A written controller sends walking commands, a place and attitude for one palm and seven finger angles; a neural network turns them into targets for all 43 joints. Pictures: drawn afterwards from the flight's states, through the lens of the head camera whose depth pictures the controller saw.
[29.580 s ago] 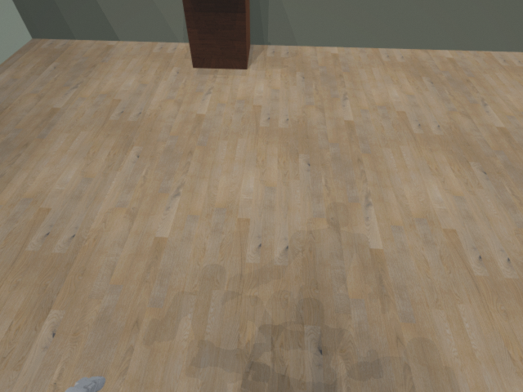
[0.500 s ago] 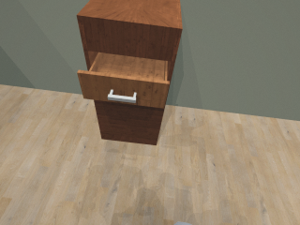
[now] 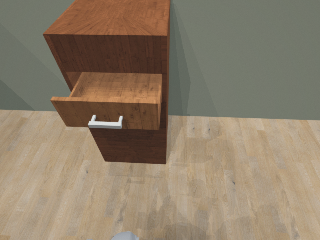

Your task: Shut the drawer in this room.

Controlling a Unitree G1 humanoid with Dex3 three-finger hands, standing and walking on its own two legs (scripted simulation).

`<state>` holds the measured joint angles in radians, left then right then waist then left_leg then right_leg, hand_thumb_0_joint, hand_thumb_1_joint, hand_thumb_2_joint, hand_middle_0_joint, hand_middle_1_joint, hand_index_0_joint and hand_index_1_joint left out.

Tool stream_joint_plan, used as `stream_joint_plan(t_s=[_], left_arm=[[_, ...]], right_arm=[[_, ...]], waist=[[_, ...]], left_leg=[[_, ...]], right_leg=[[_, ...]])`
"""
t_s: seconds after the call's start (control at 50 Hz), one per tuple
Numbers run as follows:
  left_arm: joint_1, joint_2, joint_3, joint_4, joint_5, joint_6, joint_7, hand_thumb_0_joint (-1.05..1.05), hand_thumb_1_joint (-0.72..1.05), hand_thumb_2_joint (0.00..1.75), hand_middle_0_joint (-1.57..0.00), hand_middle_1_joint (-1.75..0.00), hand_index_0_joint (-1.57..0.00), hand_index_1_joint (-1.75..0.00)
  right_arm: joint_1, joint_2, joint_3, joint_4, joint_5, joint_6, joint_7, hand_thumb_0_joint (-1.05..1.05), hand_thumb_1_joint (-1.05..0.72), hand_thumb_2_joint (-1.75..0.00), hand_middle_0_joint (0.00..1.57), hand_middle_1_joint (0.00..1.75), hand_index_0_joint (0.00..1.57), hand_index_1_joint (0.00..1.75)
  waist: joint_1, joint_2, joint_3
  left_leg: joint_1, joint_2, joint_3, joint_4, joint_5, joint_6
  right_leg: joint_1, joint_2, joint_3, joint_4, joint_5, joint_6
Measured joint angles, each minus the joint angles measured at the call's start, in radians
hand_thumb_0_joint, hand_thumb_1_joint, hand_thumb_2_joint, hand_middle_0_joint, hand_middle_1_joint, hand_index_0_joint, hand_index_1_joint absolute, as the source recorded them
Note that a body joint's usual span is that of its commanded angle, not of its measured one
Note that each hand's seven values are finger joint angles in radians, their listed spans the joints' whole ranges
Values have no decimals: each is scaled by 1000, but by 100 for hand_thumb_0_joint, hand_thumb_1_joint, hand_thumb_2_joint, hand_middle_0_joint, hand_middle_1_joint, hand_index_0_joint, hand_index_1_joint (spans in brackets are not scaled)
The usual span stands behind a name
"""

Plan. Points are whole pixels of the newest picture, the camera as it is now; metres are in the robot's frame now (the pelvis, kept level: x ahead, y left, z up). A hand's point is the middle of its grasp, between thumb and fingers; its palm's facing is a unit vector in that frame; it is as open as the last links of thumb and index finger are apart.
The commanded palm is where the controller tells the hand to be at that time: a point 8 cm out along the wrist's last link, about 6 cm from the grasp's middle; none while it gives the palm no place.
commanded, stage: take the last steps up to it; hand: left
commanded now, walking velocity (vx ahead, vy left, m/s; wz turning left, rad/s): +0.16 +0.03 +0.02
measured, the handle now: (106, 121) +0.52 +0.23 -0.08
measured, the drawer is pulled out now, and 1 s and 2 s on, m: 0.17 0.17 0.17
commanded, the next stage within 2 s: come to a stop and stand still in 0.08 s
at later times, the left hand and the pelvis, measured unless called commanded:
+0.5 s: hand out of the picture +0.06 +0.21 -0.18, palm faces +0.05 -0.98 -0.18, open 7.3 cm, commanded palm none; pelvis +0.07 +0.03 +0.00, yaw -1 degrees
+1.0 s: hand out of the picture +0.13 +0.15 -0.17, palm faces -0.01 -0.97 -0.23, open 7.3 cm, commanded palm none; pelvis +0.05 -0.03 -0.01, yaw +0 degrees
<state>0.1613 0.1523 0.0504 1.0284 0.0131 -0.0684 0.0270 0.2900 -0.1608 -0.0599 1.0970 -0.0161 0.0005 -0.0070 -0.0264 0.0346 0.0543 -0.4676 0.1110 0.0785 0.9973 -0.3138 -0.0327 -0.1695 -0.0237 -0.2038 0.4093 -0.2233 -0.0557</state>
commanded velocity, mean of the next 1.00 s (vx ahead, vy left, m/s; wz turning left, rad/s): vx -0.04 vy -0.03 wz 0.00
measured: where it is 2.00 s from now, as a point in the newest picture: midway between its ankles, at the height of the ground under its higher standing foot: outside the picture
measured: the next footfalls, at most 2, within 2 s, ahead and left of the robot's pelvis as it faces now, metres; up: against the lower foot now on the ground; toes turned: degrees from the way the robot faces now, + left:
left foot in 0.24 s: +0.14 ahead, +0.13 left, +0.00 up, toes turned +3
right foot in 0.66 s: +0.11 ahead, -0.15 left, +0.00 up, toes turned -3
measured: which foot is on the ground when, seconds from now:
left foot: up 0.00-0.22, down 0.24-1.00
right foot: down 0.00-0.26, up 0.28-0.64, down 0.66-1.00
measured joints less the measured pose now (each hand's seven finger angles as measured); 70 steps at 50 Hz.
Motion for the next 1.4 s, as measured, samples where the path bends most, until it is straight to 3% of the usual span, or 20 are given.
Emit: stream_joint_plan(t_s=[0.12, 0.22, 0.26, 0.32, 0.42, 0.54, 0.62, 0.66, 0.74, 0.82, 1.1, 1.4], left_arm=[[79, 9, -12, 51, 9, 13, -13, -2, 94, 89, -20, -30, -20, -30], [149, 11, -12, 93, 9, 29, -16, 0, 92, 89, -20, -30, -20, -30], [165, 17, -15, 111, 5, 42, -11, 0, 92, 89, -20, -30, -20, -30], [167, 18, -28, 133, -3, 66, 3, 0, 92, 89, -20, -30, -20, -30], [132, 8, -31, 122, -2, 94, 6, 0, 92, 89, -20, -30, -20, -30], [65, 35, 3, 53, 6, 121, 5, 0, 91, 90, -20, -30, -20, -30], [34, 52, 1, 17, 6, 109, 9, 0, 91, 90, -20, -30, -20, -30], [56, 73, -11, -18, 13, 77, 11, 0, 91, 90, -20, -30, -20, -30], [53, 54, -36, -15, 20, 79, 8, 0, 91, 90, -20, -30, -20, -30], [53, 37, -48, -29, 13, 97, -1, 0, 91, 89, -20, -30, -20, -30], [73, 19, -38, -34, 0, 81, -5, 0, 92, 89, -20, -30, -20, -30], [143, -13, -45, 65, 3, 66, -1, 0, 91, 89, -20, -30, -20, -30]], right_arm=[[-109, -24, 1, -52, -1, -9, 13, 0, -92, -90, 19, 29, 19, 30], [-152, -26, 18, -68, -1, -25, 13, 0, -91, -90, 19, 29, 19, 30], [-163, -15, 28, -63, -1, -40, 5, 0, -91, -90, 19, 29, 19, 30], [-179, 10, 49, -50, 4, -41, -14, 0, -91, -90, 19, 29, 20, 30], [-198, 38, 42, -34, 17, -24, -42, -1, -92, -90, 20, 29, 20, 30], [-200, 13, 16, -44, 6, 4, -39, -2, -94, -90, 20, 30, 20, 30], [-169, -11, 7, -35, 4, 15, -24, -2, -93, -90, 20, 29, 20, 30], [-143, -22, 10, -59, 9, 23, -11, -1, -92, -90, 20, 30, 20, 30], [-110, -58, 4, -101, 6, 30, -1, 0, -91, -90, 20, 29, 20, 30], [-37, -60, 14, -114, 1, 28, 3, 0, -91, -90, 20, 29, 20, 30], [99, -3, 55, -36, -5, 20, 3, 0, -91, -90, 20, 29, 20, 30], [5, 18, 63, 4, 8, -10, -9, 0, -91, -90, 20, 29, 20, 30]], waist=[[35, -10, -12], [70, -37, -8], [79, -65, 3], [91, -96, 19], [76, -80, 52], [57, -65, 65], [50, -49, 45], [50, -71, 19], [9, -26, 21], [-16, -25, -19], [-10, -14, -26], [29, -24, -12]], left_leg=[[30, -6, 8, -216, 31, -1], [148, -34, 25, -425, 73, 14], [185, -53, 37, -465, 101, 48], [218, -76, 60, -480, 66, 74], [263, -82, 63, -550, 97, 80], [246, -59, 58, -558, 118, 62], [209, -40, 41, -521, 116, 36], [158, -44, 51, -426, 72, 18], [153, -44, -18, -351, 41, 10], [177, -46, -30, -381, 50, -4], [182, -44, -56, -470, 99, -12], [232, -48, -37, -512, 89, -9]], right_leg=[[53, 12, 0, -40, -16, 11], [74, 2, -1, 3, -76, 40], [61, -21, 10, 72, -122, 56], [12, -40, 78, 201, -243, 74], [-87, -47, 152, 341, -267, 85], [-212, -40, 187, 504, -249, 95], [-177, -39, 173, 373, -194, 83], [-120, -60, 197, 177, -27, 67], [-120, -34, 183, 256, -105, 82], [-103, -33, 174, 250, -106, 74], [-92, -20, 152, 163, -61, 61], [-43, -24, 167, 108, -58, 74]])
